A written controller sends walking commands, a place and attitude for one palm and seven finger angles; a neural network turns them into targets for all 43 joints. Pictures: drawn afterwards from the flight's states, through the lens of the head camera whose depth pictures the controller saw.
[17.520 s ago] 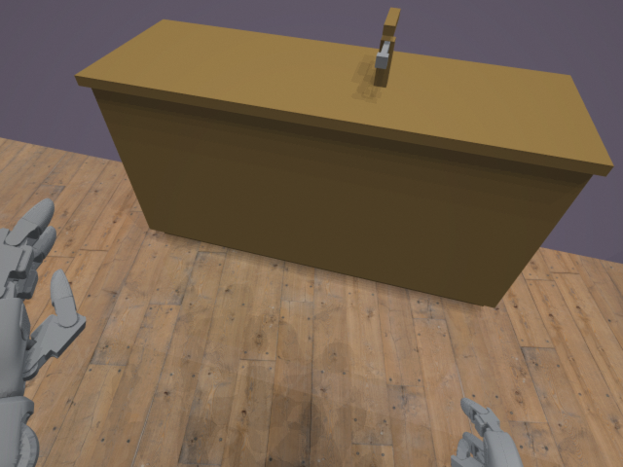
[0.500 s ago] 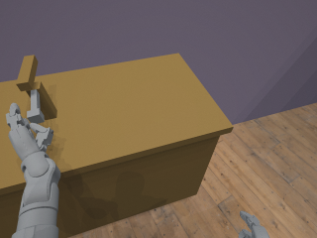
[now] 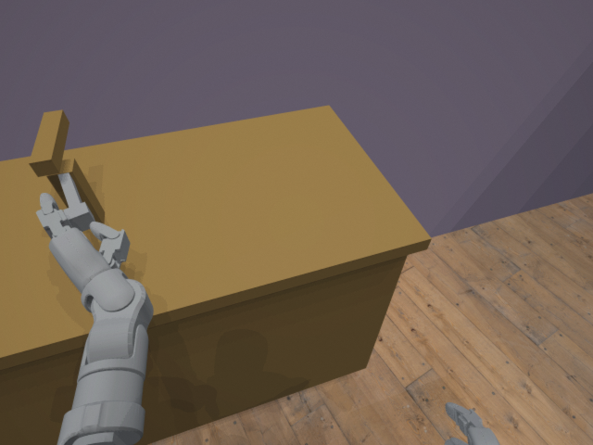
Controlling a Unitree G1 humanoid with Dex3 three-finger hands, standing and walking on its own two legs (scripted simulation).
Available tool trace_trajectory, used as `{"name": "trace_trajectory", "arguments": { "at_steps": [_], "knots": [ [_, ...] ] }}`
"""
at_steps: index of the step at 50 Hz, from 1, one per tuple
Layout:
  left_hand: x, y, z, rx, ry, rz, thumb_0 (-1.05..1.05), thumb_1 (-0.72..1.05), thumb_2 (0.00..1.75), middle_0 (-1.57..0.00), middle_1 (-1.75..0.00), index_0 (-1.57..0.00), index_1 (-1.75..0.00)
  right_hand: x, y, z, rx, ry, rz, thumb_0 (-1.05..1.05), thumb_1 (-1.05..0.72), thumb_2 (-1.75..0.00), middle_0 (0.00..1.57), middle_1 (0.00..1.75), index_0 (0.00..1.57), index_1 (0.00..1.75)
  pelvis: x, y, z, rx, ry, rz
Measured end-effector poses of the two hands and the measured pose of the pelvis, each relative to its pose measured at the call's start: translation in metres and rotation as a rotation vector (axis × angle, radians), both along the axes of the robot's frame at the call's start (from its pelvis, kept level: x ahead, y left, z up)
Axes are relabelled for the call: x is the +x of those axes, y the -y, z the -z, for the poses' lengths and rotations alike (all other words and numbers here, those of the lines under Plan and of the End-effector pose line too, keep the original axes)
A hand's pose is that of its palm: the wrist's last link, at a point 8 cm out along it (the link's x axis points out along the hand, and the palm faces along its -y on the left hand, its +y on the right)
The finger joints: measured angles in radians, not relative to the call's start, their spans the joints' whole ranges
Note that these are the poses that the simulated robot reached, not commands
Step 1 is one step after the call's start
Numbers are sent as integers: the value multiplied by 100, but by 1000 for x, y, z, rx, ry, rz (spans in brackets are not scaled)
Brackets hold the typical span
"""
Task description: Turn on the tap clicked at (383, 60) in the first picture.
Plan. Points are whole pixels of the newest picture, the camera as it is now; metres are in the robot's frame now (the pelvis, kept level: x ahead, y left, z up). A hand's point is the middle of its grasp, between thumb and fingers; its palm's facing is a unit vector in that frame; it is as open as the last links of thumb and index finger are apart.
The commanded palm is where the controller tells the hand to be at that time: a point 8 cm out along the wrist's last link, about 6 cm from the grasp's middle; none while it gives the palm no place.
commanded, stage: push the lever round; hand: left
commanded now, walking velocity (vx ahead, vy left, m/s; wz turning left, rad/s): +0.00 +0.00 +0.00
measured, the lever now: (80, 217) +0.37 +0.33 +0.12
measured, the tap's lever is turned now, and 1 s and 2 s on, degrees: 16 39 54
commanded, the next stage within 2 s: lift the hand up off the lever in 1.32 s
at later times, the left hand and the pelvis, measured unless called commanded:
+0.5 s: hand (144, 221) +0.38 +0.24 +0.11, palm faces +0.83 -0.55 -0.06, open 8.0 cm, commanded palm +0.34 +0.25 +0.10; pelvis +0.00 -0.01 +0.00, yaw +1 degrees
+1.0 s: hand (157, 207) +0.41 +0.23 +0.11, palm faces +0.86 -0.51 -0.08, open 8.1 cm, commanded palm +0.36 +0.24 +0.10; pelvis +0.00 -0.03 +0.00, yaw +1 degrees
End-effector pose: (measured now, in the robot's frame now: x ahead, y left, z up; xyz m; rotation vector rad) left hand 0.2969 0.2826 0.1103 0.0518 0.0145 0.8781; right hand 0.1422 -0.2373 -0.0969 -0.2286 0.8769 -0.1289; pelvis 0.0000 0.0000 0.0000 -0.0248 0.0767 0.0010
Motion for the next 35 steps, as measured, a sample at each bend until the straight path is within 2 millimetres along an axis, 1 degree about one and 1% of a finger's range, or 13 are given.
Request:
{"name": "trace_trajectory", "arguments": {
  "at_steps": [10,18,29,35],
  "knots": [
    [9,9,-2,-8,-12,-49,1,90,90,-15,-15,-11,-15,-3,2,3,8,-21,-4,1,-90,-90,21,30,20,30,-3,5,0,1,-3,-9],
    [19,20,-4,-15,-18,-75,1,90,90,-15,-15,-10,-15,-8,6,8,23,-35,-6,1,-90,-90,21,30,20,30,-3,9,1,4,-14,-10],
    [30,31,-5,-22,-29,-124,1,90,90,-15,-15,-10,-15,-17,16,13,30,-66,2,1,-90,-90,21,30,20,30,-2,17,2,8,-27,-13],
    [39,34,-7,-23,-39,-149,1,90,90,-15,-15,-10,-15,-21,23,16,27,-86,5,1,-90,-90,21,30,20,30,-1,22,3,10,-39,-16]
  ]
}}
